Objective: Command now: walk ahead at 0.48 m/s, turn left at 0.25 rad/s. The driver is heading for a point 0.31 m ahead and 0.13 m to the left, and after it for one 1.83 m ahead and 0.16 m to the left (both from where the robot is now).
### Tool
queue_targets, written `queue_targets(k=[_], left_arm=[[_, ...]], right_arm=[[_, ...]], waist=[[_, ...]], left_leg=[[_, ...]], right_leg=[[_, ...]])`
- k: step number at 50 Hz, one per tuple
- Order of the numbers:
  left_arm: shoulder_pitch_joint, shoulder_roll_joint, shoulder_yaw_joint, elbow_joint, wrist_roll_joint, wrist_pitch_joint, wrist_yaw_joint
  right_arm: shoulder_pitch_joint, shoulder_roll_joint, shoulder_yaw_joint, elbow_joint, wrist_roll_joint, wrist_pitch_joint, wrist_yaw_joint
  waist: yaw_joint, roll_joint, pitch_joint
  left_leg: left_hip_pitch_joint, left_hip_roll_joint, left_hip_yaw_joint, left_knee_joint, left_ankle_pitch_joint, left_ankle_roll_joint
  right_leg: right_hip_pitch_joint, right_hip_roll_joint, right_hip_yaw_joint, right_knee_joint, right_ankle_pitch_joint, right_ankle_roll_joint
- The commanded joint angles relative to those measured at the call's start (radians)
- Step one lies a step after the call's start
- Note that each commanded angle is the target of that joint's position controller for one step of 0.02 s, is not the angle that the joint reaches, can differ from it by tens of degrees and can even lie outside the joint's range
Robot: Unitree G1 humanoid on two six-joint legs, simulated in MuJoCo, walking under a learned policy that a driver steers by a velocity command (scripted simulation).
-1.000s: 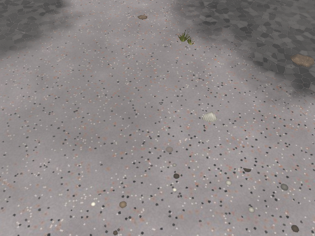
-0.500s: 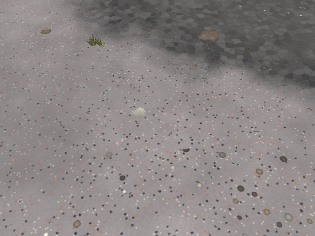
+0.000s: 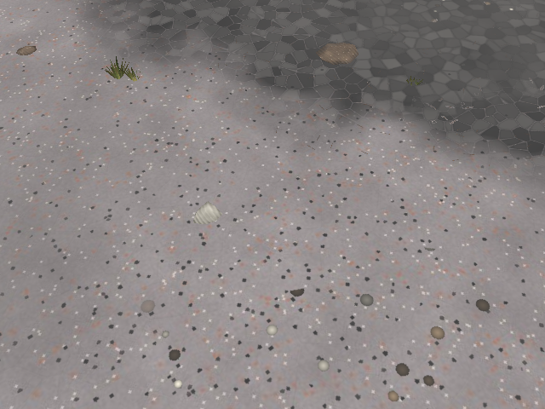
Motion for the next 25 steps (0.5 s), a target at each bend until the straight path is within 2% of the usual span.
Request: queue_targets(k=[1,2,3,4,5,6,7,8,9,11,13,16,19,21,23,25], left_arm=[[-0.018,0.178,0.036,-0.029,0.017,-0.005,0.017],[-0.028,0.186,0.036,-0.03,0.013,-0.001,0.019],[0.001,0.137,0.018,-0.065,-0.004,-0.008,0.014],[0.031,0.101,0.018,-0.081,-0.016,-0.016,-0.001],[-0.046,0.146,0.02,-0.103,0.008,-0.022,0.0],[-0.115,0.151,0.017,-0.121,0.003,-0.035,-0.007],[-0.143,0.14,0.013,-0.128,0.002,-0.041,-0.01],[-0.162,0.131,0.013,-0.142,0.013,-0.03,-0.011],[-0.145,0.116,0.007,-0.138,0.024,-0.011,-0.013],[-0.136,0.094,0.0,-0.145,0.031,0.017,-0.018],[-0.201,0.084,-0.005,-0.173,0.029,0.027,-0.021],[-0.346,0.08,-0.009,-0.222,0.024,0.029,-0.023],[-0.44,0.078,-0.013,-0.252,0.015,0.025,-0.027],[-0.493,0.081,-0.015,-0.273,0.01,0.02,-0.029],[-0.529,0.087,-0.016,-0.294,0.005,0.013,-0.029],[-0.484,0.108,-0.011,-0.292,0.002,0.004,-0.026]], right_arm=[[0.166,-0.121,-0.04,0.004,0.006,-0.019,-0.02],[0.309,-0.139,-0.051,0.048,-0.003,-0.026,-0.03],[0.429,-0.232,-0.079,0.065,-0.023,-0.025,-0.045],[0.41,-0.268,-0.093,0.068,-0.001,-0.015,-0.041],[0.309,-0.249,-0.093,0.058,0.028,-0.017,-0.03],[0.25,-0.202,-0.085,0.044,0.029,-0.017,-0.032],[0.229,-0.155,-0.073,0.05,0.02,-0.018,-0.034],[0.223,-0.135,-0.066,0.061,0.019,-0.024,-0.039],[0.212,-0.124,-0.06,0.065,0.019,-0.029,-0.042],[0.23,-0.141,-0.064,0.074,0.024,-0.043,-0.042],[0.25,-0.161,-0.071,0.078,0.026,-0.046,-0.044],[0.303,-0.163,-0.075,0.086,0.028,-0.042,-0.043],[0.363,-0.168,-0.081,0.094,0.027,-0.038,-0.046],[0.394,-0.168,-0.082,0.096,0.02,-0.034,-0.051],[0.406,-0.175,-0.085,0.091,0.012,-0.031,-0.057],[0.368,-0.19,-0.09,0.074,0.008,-0.03,-0.066]], waist=[[-0.122,-0.105,-0.088],[-0.19,-0.079,-0.157],[-0.206,0.047,-0.26],[-0.141,0.258,-0.333],[-0.121,0.111,-0.24],[-0.111,0.033,-0.138],[-0.081,-0.039,-0.057],[-0.055,-0.047,-0.022],[-0.029,-0.039,-0.022],[-0.015,-0.009,-0.03],[-0.025,0.002,-0.008],[-0.073,0.016,0.019],[-0.12,0.031,-0.001],[-0.143,0.038,-0.006],[-0.151,0.049,-0.009],[-0.114,0.064,-0.02]], left_leg=[[0.297,-0.102,0.024,-0.036,-0.085,0.068],[0.492,-0.09,-0.002,-0.097,-0.063,0.093],[0.749,0.132,-0.327,-0.119,-0.229,0.18],[0.899,0.343,-0.885,-0.286,-0.213,0.321],[0.825,0.317,-0.853,-0.324,-0.219,0.315],[0.694,0.299,-0.707,-0.337,-0.183,0.298],[0.563,0.256,-0.612,-0.363,-0.097,0.263],[0.476,0.211,-0.549,-0.373,-0.019,0.238],[0.422,0.174,-0.495,-0.386,0.032,0.221],[0.371,0.142,-0.437,-0.403,0.101,0.223],[0.332,0.115,-0.406,-0.43,0.075,0.218],[0.352,0.084,-0.398,-0.439,0.068,0.18],[0.438,0.076,-0.407,-0.392,0.132,0.147],[0.493,0.081,-0.426,-0.352,0.201,0.14],[0.536,0.096,-0.454,-0.306,0.271,0.134],[0.531,0.108,-0.486,-0.258,0.3,0.104]], right_leg=[[-0.076,-0.271,-0.048,0.364,1.233,-0.036],[-0.172,-0.247,-0.083,0.587,1.138,-0.021],[-0.432,-0.182,-0.124,0.926,0.794,0.008],[-0.75,0.047,-0.079,1.266,-0.072,0.054],[-0.855,-0.025,0.056,1.315,-0.037,0.031],[-0.868,-0.08,0.056,1.27,0.037,0.028],[-0.839,-0.119,0.043,1.181,0.066,0.026],[-0.802,-0.142,0.046,1.117,0.063,0.037],[-0.756,-0.152,0.04,1.074,0.061,0.053],[-0.737,-0.161,0.014,0.995,0.06,0.081],[-0.764,-0.171,-0.011,0.893,0.121,0.11],[-0.816,-0.171,-0.028,0.711,0.273,0.14],[-0.829,-0.147,-0.028,0.59,0.365,0.144],[-0.835,-0.127,-0.029,0.537,0.366,0.141],[-0.816,-0.106,-0.025,0.486,0.334,0.13],[-0.707,-0.089,-0.006,0.407,0.281,0.109]])
Velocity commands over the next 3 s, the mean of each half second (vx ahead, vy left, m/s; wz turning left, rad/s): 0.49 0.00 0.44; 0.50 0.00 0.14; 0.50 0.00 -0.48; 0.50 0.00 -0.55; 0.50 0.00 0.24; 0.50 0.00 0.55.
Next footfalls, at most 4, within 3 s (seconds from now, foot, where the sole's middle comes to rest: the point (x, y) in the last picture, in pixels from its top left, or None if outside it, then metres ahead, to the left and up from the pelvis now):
0.04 left None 0.20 0.07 -0.76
0.56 right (320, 378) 0.52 -0.05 -0.76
1.04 left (212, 318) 0.67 0.23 -0.76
1.56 right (279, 225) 0.97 0.07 -0.76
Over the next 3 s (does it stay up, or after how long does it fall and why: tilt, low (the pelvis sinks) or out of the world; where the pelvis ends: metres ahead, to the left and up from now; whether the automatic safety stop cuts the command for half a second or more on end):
stays up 1.58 0.06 0.02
